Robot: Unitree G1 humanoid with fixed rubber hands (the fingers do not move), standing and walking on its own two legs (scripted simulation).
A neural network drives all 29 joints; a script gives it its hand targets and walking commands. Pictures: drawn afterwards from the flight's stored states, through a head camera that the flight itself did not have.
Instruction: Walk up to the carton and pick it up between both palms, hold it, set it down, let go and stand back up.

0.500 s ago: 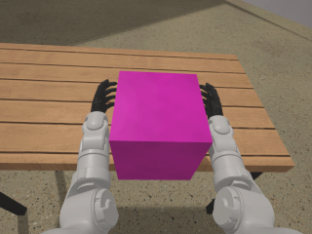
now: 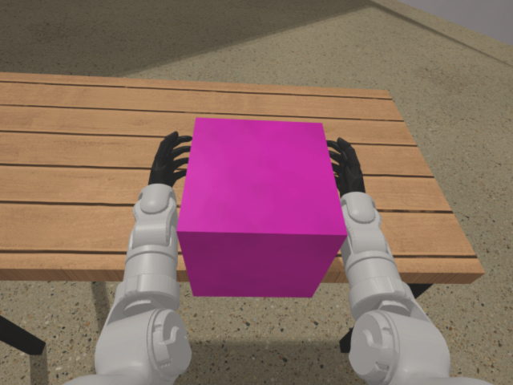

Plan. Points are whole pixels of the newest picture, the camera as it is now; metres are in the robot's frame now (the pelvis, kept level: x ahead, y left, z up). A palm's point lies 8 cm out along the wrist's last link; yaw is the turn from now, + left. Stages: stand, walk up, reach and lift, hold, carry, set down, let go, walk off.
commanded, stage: reach and lift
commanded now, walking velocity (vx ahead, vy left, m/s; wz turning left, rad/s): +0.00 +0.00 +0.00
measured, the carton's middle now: (256, 211) +0.37 +0.04 +0.06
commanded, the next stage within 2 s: none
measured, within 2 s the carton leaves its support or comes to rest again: leaves its support in 0.24 s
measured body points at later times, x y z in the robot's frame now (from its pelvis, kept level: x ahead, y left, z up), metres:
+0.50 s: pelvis -0.01 +0.00 +0.00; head -0.03 +0.03 +0.45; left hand +0.38 +0.18 +0.12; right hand +0.38 -0.12 +0.12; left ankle +0.00 +0.12 -0.75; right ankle -0.03 -0.11 -0.75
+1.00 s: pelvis -0.02 +0.00 +0.00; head -0.06 +0.04 +0.45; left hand +0.37 +0.17 +0.17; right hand +0.37 -0.13 +0.16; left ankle +0.00 +0.12 -0.75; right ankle -0.03 -0.11 -0.75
